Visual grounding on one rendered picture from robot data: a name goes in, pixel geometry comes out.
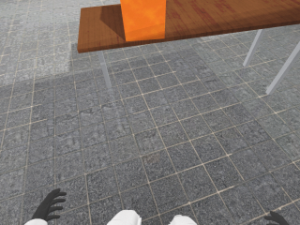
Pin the robot left hand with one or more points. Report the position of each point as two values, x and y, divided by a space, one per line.
45 208

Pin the right robot thigh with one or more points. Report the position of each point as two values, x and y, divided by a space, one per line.
182 220

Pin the table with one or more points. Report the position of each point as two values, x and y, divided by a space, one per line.
102 27

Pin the robot thigh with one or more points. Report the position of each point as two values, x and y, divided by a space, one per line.
126 217
182 220

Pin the robot right hand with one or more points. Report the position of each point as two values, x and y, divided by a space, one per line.
277 218

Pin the carton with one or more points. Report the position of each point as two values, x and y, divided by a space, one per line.
143 19

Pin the left robot thigh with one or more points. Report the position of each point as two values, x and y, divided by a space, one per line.
126 217

